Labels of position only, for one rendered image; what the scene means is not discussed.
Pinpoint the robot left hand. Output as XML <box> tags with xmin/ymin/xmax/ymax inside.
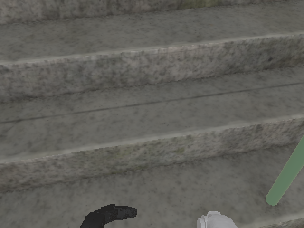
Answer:
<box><xmin>80</xmin><ymin>204</ymin><xmax>137</xmax><ymax>228</ymax></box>

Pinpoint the right robot thigh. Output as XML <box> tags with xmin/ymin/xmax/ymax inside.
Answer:
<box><xmin>197</xmin><ymin>214</ymin><xmax>238</xmax><ymax>228</ymax></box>

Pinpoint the robot right shin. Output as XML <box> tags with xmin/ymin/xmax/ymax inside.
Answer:
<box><xmin>206</xmin><ymin>211</ymin><xmax>221</xmax><ymax>217</ymax></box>

